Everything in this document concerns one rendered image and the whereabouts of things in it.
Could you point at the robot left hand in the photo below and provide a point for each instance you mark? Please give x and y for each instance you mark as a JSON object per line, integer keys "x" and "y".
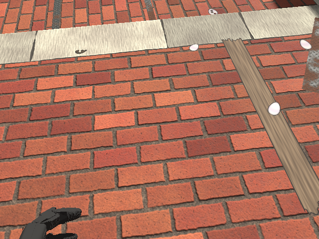
{"x": 48, "y": 220}

